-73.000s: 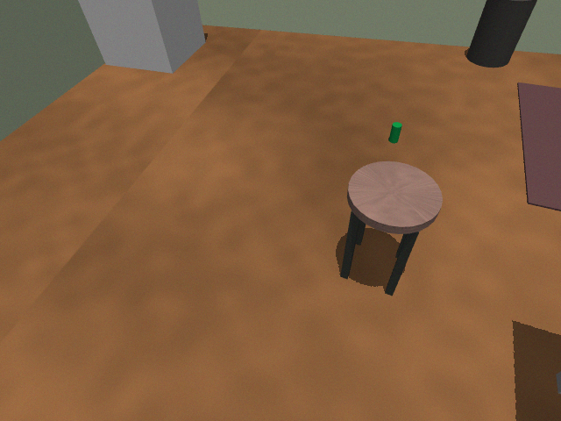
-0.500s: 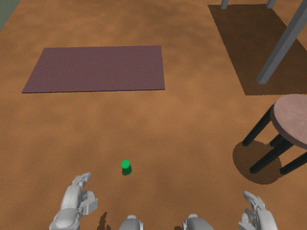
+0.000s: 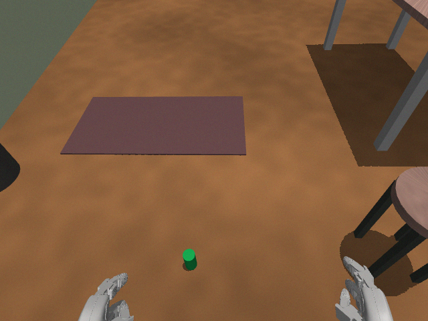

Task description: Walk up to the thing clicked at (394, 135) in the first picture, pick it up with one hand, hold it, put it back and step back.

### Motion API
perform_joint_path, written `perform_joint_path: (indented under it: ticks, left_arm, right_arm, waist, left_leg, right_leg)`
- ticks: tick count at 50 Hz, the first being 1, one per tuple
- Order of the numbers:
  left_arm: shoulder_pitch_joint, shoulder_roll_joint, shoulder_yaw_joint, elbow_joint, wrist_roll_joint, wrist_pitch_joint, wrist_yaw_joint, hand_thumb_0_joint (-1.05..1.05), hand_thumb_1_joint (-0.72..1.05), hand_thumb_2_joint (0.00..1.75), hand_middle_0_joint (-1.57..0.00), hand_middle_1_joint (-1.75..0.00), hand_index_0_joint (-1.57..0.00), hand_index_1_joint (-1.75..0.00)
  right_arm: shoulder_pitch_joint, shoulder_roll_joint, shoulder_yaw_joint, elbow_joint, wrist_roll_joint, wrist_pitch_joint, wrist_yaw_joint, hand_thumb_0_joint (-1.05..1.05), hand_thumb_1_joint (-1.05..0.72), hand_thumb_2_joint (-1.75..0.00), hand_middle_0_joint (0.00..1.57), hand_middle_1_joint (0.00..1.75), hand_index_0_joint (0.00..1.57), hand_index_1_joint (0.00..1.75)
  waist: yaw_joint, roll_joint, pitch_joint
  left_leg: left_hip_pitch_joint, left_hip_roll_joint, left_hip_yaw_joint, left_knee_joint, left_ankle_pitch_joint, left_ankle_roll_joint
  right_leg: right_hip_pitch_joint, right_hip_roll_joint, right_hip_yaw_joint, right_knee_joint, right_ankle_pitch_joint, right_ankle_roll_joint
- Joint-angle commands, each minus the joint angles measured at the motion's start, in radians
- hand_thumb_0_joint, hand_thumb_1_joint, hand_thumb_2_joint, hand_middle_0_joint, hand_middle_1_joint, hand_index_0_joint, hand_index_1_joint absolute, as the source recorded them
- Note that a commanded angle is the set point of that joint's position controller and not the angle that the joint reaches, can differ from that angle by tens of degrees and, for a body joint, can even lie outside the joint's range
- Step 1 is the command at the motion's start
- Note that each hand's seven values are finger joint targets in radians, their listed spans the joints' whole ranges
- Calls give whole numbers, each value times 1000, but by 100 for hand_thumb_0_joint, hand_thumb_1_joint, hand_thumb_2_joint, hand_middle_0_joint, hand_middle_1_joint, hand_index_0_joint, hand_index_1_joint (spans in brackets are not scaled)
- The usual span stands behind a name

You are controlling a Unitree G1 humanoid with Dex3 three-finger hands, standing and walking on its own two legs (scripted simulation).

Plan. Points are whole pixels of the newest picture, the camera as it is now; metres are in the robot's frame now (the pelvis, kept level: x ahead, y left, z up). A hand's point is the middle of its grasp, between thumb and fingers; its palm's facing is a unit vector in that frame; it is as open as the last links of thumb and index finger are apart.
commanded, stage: home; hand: left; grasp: from above
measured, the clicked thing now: (190, 259) +0.50 +0.16 -0.66
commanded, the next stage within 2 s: stand in 1.72 s
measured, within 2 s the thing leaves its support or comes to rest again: neither
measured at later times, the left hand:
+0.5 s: hand out of the picture +0.16 +0.17 -0.05, palm faces +0.04 -0.98 -0.20, open 7.4 cm
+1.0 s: hand (133, 318) +0.17 +0.18 -0.05, palm faces +0.04 -0.98 -0.20, open 7.4 cm
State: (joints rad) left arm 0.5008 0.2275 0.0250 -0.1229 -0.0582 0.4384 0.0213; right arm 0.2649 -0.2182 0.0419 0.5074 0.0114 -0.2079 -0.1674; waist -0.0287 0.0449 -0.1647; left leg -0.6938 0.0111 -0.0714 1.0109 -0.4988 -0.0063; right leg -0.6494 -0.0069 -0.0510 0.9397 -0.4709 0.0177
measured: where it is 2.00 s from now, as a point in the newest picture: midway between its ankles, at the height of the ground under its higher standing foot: outside the picture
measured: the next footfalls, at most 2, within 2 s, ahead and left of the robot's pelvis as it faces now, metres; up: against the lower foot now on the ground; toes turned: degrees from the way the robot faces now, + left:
none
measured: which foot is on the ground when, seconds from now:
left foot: down 0.00-1.00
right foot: down 0.00-1.00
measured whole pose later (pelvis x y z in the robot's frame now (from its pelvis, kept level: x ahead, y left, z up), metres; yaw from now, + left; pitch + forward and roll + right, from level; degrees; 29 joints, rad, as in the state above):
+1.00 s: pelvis +0.00 +0.00 +0.00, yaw +0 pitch +10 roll -3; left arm 0.50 0.23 0.02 -0.13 -0.06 0.44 0.02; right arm 0.29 -0.22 0.03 0.53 0.01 -0.22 -0.17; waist -0.03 0.05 -0.17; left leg -0.69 0.02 -0.07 1.01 -0.51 -0.01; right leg -0.65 0.00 -0.05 0.95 -0.48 0.02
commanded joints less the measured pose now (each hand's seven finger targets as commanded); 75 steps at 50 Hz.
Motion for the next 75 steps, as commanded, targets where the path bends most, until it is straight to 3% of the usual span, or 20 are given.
perform_joint_path:
  ticks: [1,13,19,26,30,32,42,44,56,65,75]
  left_arm:
    - [-23,100,62,-200,12,-54,11,0,90,90,-20,-30,-20,-30]
    - [-19,99,69,-189,6,-49,9,0,90,90,-20,-30,-20,-30]
    - [-17,99,70,-177,6,-46,9,0,90,90,-20,-30,-20,-30]
    - [-24,100,66,-201,10,-40,8,0,90,90,-20,-30,-20,-30]
    - [-33,102,65,-202,12,-45,8,0,90,90,-20,-30,-20,-30]
    - [-12,101,68,-197,12,-42,9,0,90,90,-20,-30,-20,-30]
    - [-22,100,63,-185,9,-41,5,0,90,90,-20,-30,-20,-30]
    - [-14,106,71,-201,10,-42,7,0,90,90,-20,-30,-20,-30]
    - [-8,98,60,-188,11,-39,7,0,90,90,-20,-30,-20,-30]
    - [-10,104,65,-216,9,-46,8,0,90,90,-20,-30,-20,-30]
    - [-22,104,62,-215,9,-46,8,0,90,90,-20,-30,-20,-30]
  right_arm:
    - [-51,-125,-56,-147,-4,-61,-17,0,-90,-90,20,30,20,30]
    - [-45,-129,-61,-141,-3,-69,-18,0,-90,-90,20,30,20,30]
    - [-51,-127,-59,-145,-1,-73,-21,0,-90,-90,20,30,20,30]
    - [-46,-123,-59,-140,1,-77,-24,0,-90,-90,20,30,20,30]
    - [-44,-124,-61,-137,-2,-80,-26,0,-90,-90,20,30,20,30]
    - [-43,-122,-62,-131,-2,-81,-27,0,-90,-90,20,30,20,30]
    - [-44,-126,-62,-131,-2,-79,-25,0,-90,-90,20,30,20,30]
    - [-43,-125,-63,-131,-3,-79,-23,0,-90,-90,20,30,20,30]
    - [-45,-130,-66,-137,-1,-72,-19,0,-90,-90,20,30,20,30]
    - [-40,-123,-66,-144,-2,-68,-19,0,-90,-90,20,30,20,30]
    - [-45,-125,-65,-145,1,-63,-17,0,-90,-90,20,30,20,30]
  waist:
    - [-13,3,-77]
    - [-13,6,-86]
    - [-9,-15,-56]
    - [-6,-1,-56]
    - [-16,-12,-70]
    - [-7,5,-88]
    - [-18,-29,-74]
    - [-5,-3,-96]
    - [-4,2,-60]
    - [-15,-7,-108]
    - [-9,4,-72]
  left_leg:
    - [102,-18,23,-167,233,20]
    - [96,-12,19,-168,229,18]
    - [71,-15,25,-172,160,23]
    - [73,-17,31,-169,160,21]
    - [81,-16,30,-154,195,23]
    - [91,-14,30,-153,231,19]
    - [93,-14,30,-147,236,23]
    - [99,-14,29,-150,254,19]
    - [91,-3,3,-177,224,13]
    - [99,-13,26,-137,280,20]
    - [92,-9,17,-154,264,17]
  right_leg:
    - [64,31,-22,-145,209,-18]
    - [62,33,-20,-134,196,-20]
    - [50,30,-16,-156,142,-16]
    - [48,26,-11,-156,144,-16]
    - [56,26,-12,-150,176,-14]
    - [62,27,-12,-137,203,-17]
    - [67,26,-10,-149,213,-13]
    - [78,26,-10,-139,228,-16]
    - [49,31,-22,-127,188,-20]
    - [76,26,-11,-133,256,-14]
    - [65,28,-18,-132,233,-18]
